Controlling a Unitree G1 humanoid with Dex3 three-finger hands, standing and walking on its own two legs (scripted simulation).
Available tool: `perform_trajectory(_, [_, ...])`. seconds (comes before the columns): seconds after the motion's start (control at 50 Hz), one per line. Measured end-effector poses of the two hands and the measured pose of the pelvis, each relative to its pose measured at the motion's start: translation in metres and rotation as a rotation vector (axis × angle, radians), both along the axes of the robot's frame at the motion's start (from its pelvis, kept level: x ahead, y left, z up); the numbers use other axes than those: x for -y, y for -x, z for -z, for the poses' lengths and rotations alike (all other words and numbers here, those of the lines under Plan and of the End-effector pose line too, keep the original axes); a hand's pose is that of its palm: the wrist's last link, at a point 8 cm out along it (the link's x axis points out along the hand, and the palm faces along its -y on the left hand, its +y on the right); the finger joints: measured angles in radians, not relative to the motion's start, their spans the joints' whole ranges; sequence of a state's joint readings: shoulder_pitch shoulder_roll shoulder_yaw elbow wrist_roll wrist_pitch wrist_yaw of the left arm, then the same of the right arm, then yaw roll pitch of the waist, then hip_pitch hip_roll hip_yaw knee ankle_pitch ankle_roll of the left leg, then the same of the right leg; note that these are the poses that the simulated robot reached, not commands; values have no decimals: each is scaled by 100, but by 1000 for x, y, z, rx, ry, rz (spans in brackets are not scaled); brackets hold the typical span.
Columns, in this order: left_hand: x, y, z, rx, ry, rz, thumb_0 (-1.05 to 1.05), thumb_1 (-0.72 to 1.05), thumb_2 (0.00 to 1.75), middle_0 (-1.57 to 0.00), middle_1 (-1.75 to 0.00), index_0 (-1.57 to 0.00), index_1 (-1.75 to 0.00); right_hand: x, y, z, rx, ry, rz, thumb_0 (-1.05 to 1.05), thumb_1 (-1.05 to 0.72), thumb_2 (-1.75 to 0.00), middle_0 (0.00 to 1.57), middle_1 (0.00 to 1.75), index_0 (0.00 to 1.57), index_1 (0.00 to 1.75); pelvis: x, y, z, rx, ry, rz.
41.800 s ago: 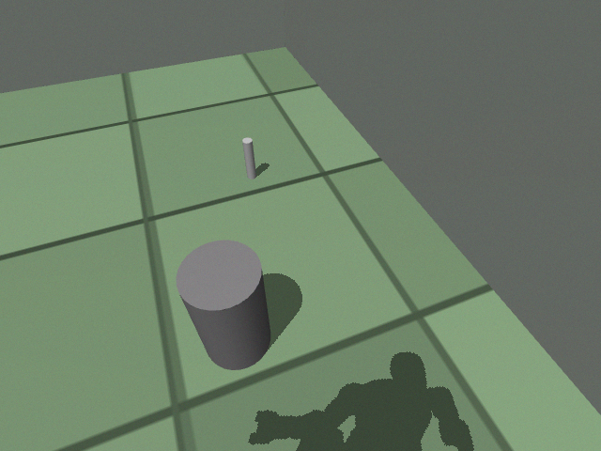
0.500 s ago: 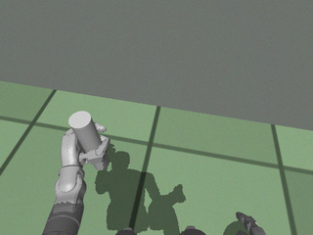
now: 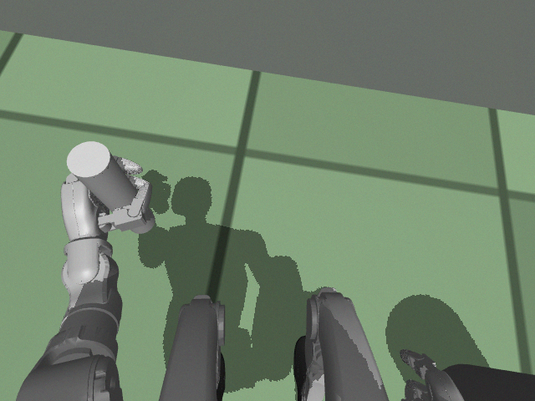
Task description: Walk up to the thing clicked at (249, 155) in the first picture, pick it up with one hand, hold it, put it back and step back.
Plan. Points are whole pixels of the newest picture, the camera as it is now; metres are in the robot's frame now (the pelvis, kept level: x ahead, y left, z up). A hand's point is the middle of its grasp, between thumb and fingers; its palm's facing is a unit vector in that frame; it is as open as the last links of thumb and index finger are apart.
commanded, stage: crouch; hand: left
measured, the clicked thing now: (120, 196) +0.42 +0.22 -0.03
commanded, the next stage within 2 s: lower in 1.16 s
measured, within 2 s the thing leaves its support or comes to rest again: neither
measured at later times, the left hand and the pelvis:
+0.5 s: hand (151, 225) +0.42 +0.22 -0.21, palm faces +0.21 -0.98 -0.03, open 6.0 cm; pelvis -0.05 +0.01 -0.16, yaw -2 degrees
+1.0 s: hand (158, 230) +0.44 +0.23 -0.28, palm faces +0.20 -0.98 -0.03, open 6.0 cm; pelvis -0.05 +0.01 -0.20, yaw -5 degrees
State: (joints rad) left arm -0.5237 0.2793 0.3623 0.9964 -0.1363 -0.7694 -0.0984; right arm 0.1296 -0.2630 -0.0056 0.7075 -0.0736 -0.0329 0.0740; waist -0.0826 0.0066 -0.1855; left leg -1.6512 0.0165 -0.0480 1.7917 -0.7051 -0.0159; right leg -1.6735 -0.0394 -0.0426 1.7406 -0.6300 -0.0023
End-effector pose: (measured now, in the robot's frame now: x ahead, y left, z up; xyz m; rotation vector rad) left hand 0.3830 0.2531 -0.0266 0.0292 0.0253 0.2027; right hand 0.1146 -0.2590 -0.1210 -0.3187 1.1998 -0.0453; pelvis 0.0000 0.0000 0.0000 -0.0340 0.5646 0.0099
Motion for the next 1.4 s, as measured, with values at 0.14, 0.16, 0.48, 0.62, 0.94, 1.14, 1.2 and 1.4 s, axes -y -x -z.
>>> perform_trajectory(0.14, [-10, -2, 65, -6, 3, -7, 3, 11, 108, -95, -106, -98, -105, 1, 18, 53, -36, 23, -28, 1, -91, -91, 20, 30, 20, 30, -2, 18, 56, -23, 13, 0])
perform_trajectory(0.16, [-12, -2, 74, -7, 3, -7, 3, 11, 108, -95, -106, -98, -105, 1, 22, 60, -42, 27, -32, 1, -91, -91, 20, 30, 20, 30, -3, 21, 63, -24, 15, 0])
perform_trajectory(0.48, [-17, -9, 173, -7, 2, -4, 3, 11, 108, -96, -105, -98, -105, 1, 84, 141, -146, 68, -33, 1, -92, -91, 20, 30, 20, 30, -9, 49, 156, 35, 47, 6])
perform_trajectory(0.62, [-19, -16, 200, -11, 10, -7, 3, 11, 108, -96, -105, -98, -105, -1, 98, 155, -186, 86, -47, 1, -92, -91, 20, 30, 20, 30, -11, 51, 176, 52, 67, 14])
perform_trajectory(0.94, [-25, -24, 249, -23, 7, 1, 3, 11, 106, -95, -106, -97, -105, 7, 95, 164, -251, 144, -116, 1, -92, -91, 20, 30, 20, 30, -14, 46, 199, 71, 105, 26])
perform_trajectory(1.14, [-26, -26, 268, -16, 11, 9, 3, 11, 106, -95, -106, -97, -105, 8, 91, 169, -265, 168, -152, 0, -92, -91, 20, 30, 20, 30, -16, 46, 210, 94, 126, 36])
perform_trajectory(1.2, [-26, -28, 273, -13, 13, 7, 3, 11, 106, -95, -106, -97, -105, 7, 91, 170, -272, 172, -160, 0, -92, -91, 20, 30, 20, 30, -17, 46, 213, 99, 133, 38])
perform_trajectory(1.4, [-26, -28, 291, -30, 18, 3, 3, 11, 107, -95, -105, -98, -105, 2, 95, 171, -301, 174, -188, 0, -92, -91, 20, 30, 20, 30, -19, 46, 217, 116, 150, 44])
